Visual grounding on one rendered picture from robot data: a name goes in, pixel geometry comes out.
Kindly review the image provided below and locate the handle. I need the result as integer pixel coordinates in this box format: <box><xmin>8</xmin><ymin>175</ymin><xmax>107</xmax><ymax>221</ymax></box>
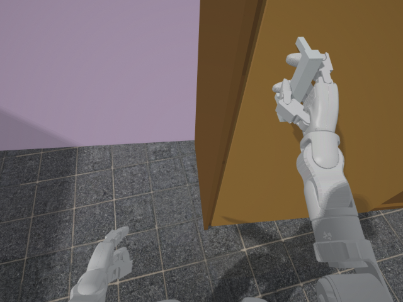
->
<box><xmin>275</xmin><ymin>37</ymin><xmax>323</xmax><ymax>122</ymax></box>

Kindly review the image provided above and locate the robot left hand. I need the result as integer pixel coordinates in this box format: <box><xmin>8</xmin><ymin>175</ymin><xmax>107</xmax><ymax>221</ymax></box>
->
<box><xmin>86</xmin><ymin>226</ymin><xmax>133</xmax><ymax>283</ymax></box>

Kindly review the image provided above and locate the left robot forearm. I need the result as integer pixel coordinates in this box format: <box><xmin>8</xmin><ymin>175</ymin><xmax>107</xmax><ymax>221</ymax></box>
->
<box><xmin>68</xmin><ymin>270</ymin><xmax>108</xmax><ymax>302</ymax></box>

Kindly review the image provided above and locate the wardrobe door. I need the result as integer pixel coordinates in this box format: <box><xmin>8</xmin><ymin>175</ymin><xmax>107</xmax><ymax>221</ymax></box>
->
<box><xmin>211</xmin><ymin>0</ymin><xmax>403</xmax><ymax>227</ymax></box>
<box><xmin>382</xmin><ymin>191</ymin><xmax>403</xmax><ymax>204</ymax></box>

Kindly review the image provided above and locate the right robot upper arm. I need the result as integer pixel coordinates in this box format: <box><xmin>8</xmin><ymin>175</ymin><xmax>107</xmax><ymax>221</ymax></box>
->
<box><xmin>316</xmin><ymin>273</ymin><xmax>391</xmax><ymax>302</ymax></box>

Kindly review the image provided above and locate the right robot forearm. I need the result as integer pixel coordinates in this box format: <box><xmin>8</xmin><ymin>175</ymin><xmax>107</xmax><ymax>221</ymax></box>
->
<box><xmin>297</xmin><ymin>130</ymin><xmax>394</xmax><ymax>302</ymax></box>

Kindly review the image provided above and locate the robot right hand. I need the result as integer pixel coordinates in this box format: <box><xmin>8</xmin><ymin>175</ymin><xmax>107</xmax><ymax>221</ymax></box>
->
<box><xmin>272</xmin><ymin>52</ymin><xmax>339</xmax><ymax>136</ymax></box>

